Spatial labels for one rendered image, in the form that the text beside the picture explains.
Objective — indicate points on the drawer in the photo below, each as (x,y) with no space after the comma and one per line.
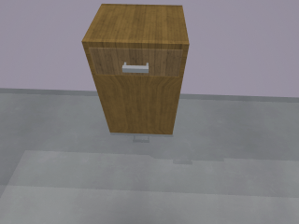
(162,62)

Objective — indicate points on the handle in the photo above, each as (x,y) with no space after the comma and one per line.
(135,68)

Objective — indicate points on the cabinet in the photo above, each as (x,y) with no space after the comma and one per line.
(131,103)

